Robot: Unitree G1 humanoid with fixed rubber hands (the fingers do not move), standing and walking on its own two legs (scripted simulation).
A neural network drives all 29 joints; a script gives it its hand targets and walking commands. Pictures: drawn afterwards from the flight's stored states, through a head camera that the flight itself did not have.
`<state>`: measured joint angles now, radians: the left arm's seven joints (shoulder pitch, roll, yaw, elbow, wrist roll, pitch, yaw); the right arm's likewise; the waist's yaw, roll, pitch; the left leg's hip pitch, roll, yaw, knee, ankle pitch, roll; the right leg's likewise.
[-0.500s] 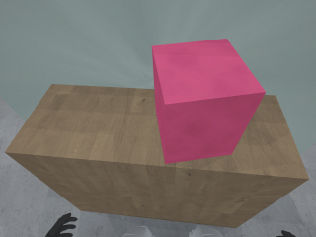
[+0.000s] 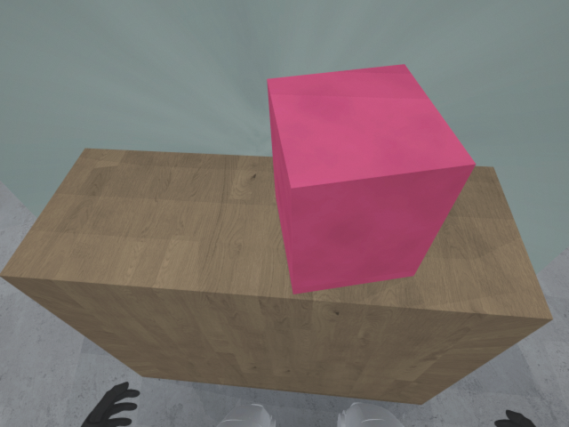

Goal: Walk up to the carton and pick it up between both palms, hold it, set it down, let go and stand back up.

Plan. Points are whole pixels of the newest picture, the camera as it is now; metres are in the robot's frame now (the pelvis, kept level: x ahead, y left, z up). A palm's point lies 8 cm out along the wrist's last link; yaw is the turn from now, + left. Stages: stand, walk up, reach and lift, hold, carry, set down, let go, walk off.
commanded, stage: reach and lift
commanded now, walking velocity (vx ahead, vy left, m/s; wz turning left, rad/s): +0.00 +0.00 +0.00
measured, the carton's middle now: (346, 185) +0.43 -0.06 +0.08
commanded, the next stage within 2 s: none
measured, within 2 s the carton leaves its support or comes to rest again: neither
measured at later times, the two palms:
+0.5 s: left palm (149, 402) +0.16 +0.22 -0.06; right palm out of the picture +0.13 -0.30 -0.07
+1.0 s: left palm (149, 395) +0.16 +0.21 -0.02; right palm (534, 419) +0.13 -0.27 -0.01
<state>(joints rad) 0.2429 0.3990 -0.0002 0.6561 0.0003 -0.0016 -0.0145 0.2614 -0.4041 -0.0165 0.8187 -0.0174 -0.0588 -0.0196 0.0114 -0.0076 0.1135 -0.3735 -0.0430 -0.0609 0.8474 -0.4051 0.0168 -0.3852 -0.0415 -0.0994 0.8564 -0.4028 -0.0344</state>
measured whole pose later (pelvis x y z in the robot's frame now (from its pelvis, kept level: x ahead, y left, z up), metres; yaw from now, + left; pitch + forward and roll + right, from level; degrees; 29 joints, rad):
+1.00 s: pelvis -0.03 +0.00 +0.01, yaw -2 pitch -4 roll -1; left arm 0.25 0.15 0.00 0.26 -0.03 0.23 0.16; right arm 0.21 -0.28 -0.10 0.53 0.10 -0.08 0.19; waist -0.01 -0.02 -0.02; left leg -0.37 0.01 -0.05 0.74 -0.31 -0.02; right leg -0.37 0.01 -0.10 0.70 -0.27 -0.06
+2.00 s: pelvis +0.02 -0.02 +0.03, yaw -3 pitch +3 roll -1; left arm 0.27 0.01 -0.03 -0.18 -0.03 0.24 0.27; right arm 0.21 -0.42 -0.04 0.20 0.39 -0.10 0.17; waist 0.01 -0.01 -0.04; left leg -0.35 0.03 -0.05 0.60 -0.30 -0.03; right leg -0.35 0.03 -0.09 0.55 -0.25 -0.06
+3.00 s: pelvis +0.00 -0.02 +0.03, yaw -3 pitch +2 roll -1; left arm -0.42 0.08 -0.03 -0.22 -0.08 0.84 0.32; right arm -0.48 -0.50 -0.04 0.36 0.43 0.33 0.08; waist 0.08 -0.01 0.02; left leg -0.35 0.03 -0.05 0.58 -0.26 -0.03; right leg -0.35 0.04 -0.09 0.53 -0.21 -0.06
